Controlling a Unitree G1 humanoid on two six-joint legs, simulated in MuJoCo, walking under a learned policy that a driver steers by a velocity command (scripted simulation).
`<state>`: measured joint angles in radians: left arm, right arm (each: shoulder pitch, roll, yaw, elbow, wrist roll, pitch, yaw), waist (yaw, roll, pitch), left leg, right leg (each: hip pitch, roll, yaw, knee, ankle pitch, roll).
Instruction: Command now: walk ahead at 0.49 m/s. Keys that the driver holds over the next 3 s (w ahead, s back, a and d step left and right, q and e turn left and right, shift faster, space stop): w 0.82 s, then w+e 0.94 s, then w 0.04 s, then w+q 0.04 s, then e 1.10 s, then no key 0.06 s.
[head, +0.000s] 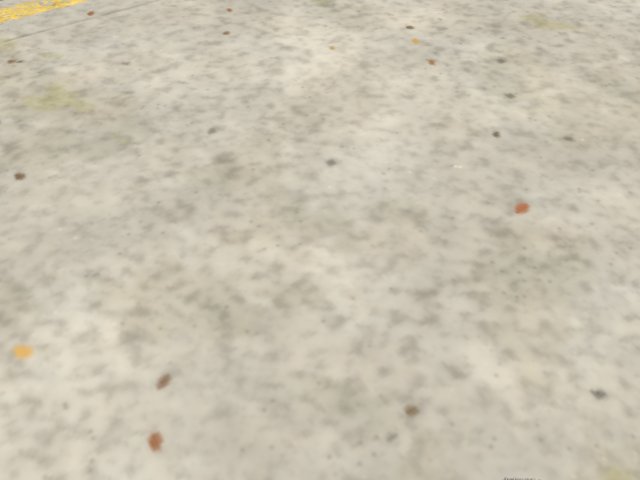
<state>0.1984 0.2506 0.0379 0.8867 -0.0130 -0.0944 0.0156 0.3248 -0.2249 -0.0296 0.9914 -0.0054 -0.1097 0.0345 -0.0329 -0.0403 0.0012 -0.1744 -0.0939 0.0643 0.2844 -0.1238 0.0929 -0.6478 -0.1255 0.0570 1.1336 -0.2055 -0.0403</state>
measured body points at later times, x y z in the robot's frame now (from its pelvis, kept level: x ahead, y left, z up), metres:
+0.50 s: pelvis +0.27 -0.08 +0.00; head +0.29 -0.10 +0.45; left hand +0.33 +0.18 -0.12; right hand +0.36 -0.35 -0.14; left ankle +0.27 +0.08 -0.66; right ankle +0.29 -0.16 -0.74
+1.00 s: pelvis +0.54 -0.01 -0.01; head +0.57 +0.00 +0.44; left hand +0.57 +0.25 -0.16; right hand +0.67 -0.28 -0.12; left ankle +0.61 +0.07 -0.74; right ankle +0.43 -0.16 -0.65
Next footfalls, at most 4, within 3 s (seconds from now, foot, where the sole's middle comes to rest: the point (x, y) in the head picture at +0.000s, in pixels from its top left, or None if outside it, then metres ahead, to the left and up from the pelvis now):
0.30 right None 0.33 -0.17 -0.78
0.86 left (287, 422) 0.65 0.08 -0.78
1.44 right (395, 318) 0.91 -0.19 -0.78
1.94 left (362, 218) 1.26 -0.14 -0.78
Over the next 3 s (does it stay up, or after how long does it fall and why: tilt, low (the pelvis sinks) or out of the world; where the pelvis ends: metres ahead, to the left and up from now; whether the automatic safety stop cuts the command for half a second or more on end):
stays up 1.16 -0.22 -0.01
